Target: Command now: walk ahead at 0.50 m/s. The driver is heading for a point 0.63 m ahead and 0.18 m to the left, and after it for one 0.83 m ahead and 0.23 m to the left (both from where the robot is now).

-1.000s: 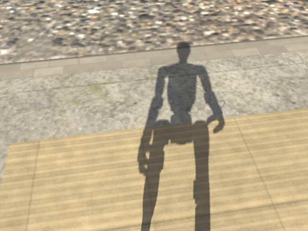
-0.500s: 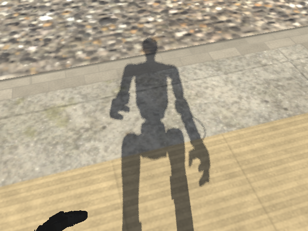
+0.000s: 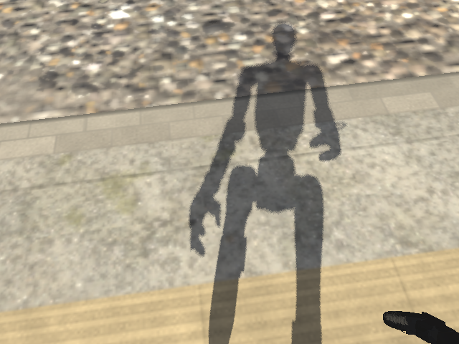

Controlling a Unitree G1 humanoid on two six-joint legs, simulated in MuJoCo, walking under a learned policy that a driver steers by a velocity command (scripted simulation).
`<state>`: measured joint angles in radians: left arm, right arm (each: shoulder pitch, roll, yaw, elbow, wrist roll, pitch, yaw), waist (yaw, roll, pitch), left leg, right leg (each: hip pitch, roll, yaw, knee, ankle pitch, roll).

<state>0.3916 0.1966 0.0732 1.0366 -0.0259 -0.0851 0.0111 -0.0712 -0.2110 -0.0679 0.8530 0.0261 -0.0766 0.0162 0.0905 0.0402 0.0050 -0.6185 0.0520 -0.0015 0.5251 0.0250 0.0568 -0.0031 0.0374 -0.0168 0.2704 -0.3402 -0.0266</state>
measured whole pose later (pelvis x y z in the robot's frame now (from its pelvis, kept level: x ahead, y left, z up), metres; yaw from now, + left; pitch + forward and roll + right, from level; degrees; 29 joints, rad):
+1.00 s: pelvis +0.53 +0.00 +0.01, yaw +14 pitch +1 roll -2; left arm 0.29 0.24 0.08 1.00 0.01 -0.09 0.02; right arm 0.08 -0.26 -0.10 0.86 0.02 -0.03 0.02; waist 0.06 0.04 0.01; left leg -0.71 0.12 -0.03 0.79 0.01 0.04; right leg 0.01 0.01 -0.24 0.23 -0.26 -0.01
